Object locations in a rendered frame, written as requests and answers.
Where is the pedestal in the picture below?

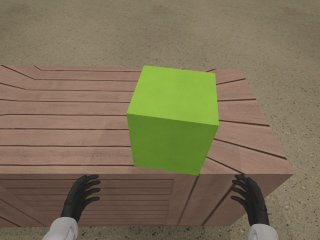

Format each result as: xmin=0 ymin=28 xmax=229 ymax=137
xmin=0 ymin=65 xmax=294 ymax=228

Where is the carton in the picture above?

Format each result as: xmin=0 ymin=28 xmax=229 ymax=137
xmin=126 ymin=65 xmax=219 ymax=176

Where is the robot left hand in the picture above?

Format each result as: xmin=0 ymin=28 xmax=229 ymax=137
xmin=60 ymin=174 xmax=101 ymax=223

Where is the robot right forearm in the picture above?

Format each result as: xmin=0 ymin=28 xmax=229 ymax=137
xmin=247 ymin=223 xmax=279 ymax=240

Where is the robot left forearm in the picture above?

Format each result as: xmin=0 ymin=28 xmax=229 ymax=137
xmin=42 ymin=217 xmax=79 ymax=240

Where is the robot right hand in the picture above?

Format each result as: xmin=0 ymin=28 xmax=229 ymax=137
xmin=230 ymin=174 xmax=270 ymax=227

